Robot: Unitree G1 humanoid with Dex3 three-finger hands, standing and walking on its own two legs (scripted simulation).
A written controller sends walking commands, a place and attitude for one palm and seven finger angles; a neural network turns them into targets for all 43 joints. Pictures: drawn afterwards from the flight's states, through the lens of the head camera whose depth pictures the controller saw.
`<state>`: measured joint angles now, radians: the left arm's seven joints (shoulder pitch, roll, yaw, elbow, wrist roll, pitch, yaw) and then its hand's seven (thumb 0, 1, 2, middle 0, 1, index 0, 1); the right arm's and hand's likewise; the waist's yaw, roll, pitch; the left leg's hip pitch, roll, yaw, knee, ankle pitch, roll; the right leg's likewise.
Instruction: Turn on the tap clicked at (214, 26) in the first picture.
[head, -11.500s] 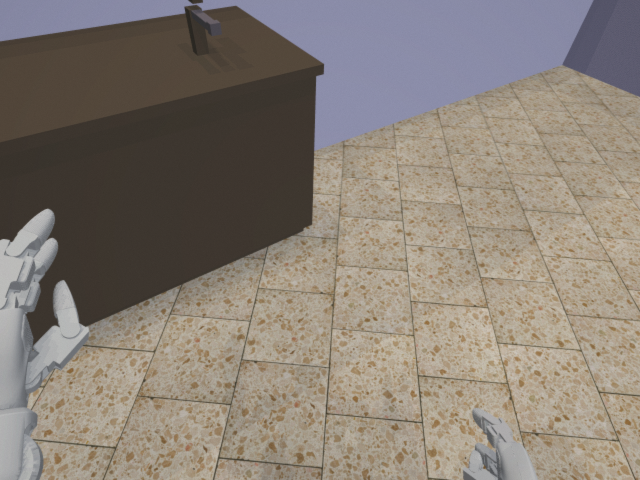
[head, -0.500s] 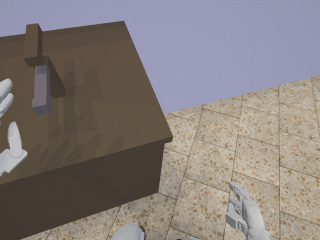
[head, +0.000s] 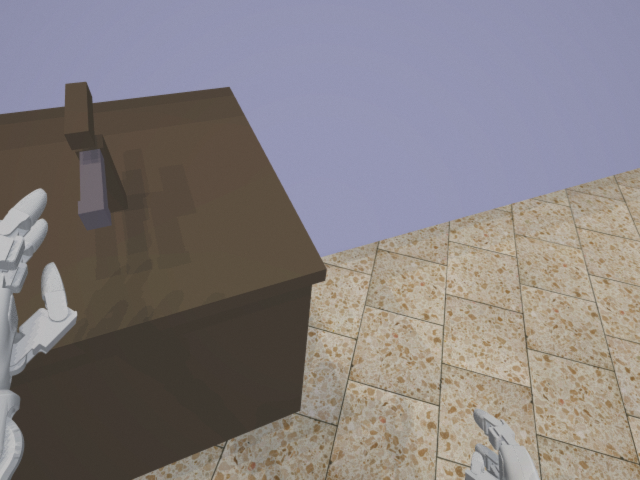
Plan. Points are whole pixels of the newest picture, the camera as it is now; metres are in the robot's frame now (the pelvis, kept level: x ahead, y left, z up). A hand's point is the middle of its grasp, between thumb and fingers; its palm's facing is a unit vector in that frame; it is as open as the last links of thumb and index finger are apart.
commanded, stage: come to a stop and stand still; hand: left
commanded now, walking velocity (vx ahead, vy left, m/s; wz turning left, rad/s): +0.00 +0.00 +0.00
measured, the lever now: (95, 213) +0.38 +0.31 +0.13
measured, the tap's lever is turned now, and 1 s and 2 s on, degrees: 0 0 0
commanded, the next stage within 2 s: look again from close up in 0.84 s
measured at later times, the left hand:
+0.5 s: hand (73, 272) +0.26 +0.26 +0.17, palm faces +0.32 -0.89 -0.33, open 7.5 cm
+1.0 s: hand (64, 267) +0.26 +0.27 +0.17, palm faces +0.39 -0.84 -0.37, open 7.5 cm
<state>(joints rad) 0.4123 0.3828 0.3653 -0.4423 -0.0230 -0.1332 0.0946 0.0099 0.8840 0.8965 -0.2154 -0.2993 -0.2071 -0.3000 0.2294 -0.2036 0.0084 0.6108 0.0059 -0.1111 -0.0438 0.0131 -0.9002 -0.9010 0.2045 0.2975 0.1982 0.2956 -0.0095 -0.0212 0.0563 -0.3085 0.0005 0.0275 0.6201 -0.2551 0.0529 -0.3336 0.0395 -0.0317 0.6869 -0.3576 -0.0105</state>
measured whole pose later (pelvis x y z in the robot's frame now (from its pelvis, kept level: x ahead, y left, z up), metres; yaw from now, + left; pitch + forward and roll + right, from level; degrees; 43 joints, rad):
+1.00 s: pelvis +0.05 +0.02 +0.01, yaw +0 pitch +0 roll -2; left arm 0.43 0.38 0.36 -0.44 -0.04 -0.19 0.10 0.01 0.88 0.90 -0.22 -0.30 -0.21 -0.30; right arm 0.20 -0.18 0.03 0.56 0.00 -0.08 -0.03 0.01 -0.90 -0.90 0.21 0.30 0.20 0.30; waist 0.01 -0.02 0.01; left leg -0.23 -0.03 0.04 0.48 -0.25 0.06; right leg -0.15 0.01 -0.01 0.41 -0.25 0.01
